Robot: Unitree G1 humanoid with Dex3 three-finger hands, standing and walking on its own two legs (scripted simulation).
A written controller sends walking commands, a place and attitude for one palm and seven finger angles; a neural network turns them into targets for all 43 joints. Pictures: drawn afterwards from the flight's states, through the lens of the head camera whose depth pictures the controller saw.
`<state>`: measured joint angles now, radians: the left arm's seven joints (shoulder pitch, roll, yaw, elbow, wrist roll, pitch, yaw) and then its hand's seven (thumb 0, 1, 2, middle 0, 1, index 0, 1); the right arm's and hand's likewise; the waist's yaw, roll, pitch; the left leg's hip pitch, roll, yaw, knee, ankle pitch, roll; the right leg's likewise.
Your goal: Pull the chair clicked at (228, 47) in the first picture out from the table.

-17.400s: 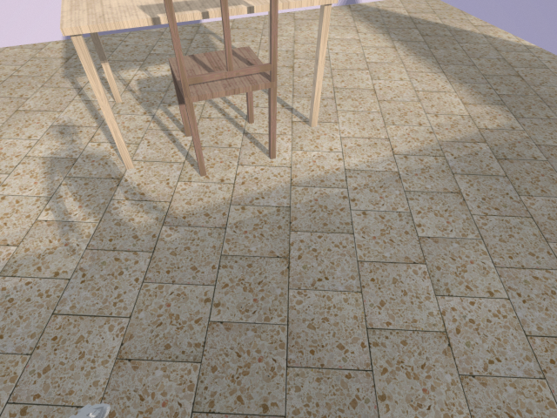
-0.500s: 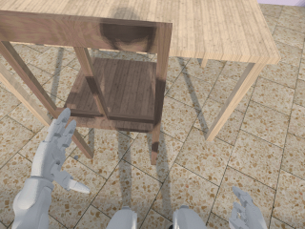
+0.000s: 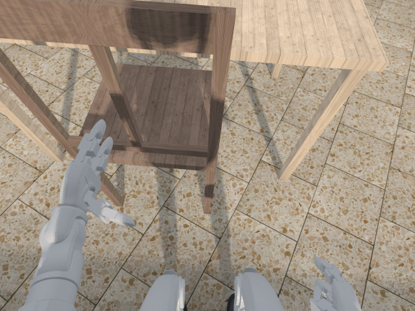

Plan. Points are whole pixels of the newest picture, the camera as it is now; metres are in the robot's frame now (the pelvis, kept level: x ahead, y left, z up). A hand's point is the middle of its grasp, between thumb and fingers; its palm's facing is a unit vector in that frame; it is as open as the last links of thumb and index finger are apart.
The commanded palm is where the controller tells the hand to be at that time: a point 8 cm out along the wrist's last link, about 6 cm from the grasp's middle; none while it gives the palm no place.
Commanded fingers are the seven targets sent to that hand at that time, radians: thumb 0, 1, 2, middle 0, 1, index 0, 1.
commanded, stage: aim the fingers beside a spindle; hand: left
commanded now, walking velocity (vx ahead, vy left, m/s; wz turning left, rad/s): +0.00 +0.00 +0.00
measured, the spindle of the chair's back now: (122, 105) +0.52 +0.19 +0.03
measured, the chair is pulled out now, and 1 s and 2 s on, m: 0.00 0.00 -0.02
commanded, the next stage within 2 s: push the fingers through the gap in 0.96 s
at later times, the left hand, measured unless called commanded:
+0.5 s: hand (125, 166) +0.38 +0.17 +0.01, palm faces -0.10 -0.99 -0.04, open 16.9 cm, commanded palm +0.36 +0.23 +0.01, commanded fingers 0.00 -0.50 0.30 -0.06 -0.08 -0.06 -0.08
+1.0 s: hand (125, 171) +0.37 +0.17 +0.01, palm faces -0.08 -1.00 -0.04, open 16.9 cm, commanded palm +0.35 +0.22 +0.01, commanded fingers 0.00 -0.50 0.30 -0.06 -0.08 -0.06 -0.08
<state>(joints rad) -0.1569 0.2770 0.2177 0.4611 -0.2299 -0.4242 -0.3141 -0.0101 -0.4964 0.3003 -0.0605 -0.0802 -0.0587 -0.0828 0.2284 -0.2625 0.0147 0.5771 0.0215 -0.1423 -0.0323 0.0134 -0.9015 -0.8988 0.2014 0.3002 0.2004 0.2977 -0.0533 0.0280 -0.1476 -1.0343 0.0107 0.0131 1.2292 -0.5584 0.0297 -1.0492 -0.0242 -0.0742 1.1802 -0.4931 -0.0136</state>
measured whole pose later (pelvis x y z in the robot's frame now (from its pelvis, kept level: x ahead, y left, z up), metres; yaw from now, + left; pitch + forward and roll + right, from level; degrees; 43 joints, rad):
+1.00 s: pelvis -0.01 +0.00 -0.01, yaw +0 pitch +22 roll -2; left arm -0.30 0.27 0.23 0.60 -0.19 -0.48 -0.27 -0.01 -0.50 0.30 -0.06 -0.08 -0.06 -0.08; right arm 0.23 -0.26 0.01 0.57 0.02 -0.07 -0.01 0.01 -0.90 -0.90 0.20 0.30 0.20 0.30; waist -0.07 0.02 -0.15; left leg -1.10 0.01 0.02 1.28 -0.57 0.03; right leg -1.12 -0.02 -0.07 1.23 -0.50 -0.01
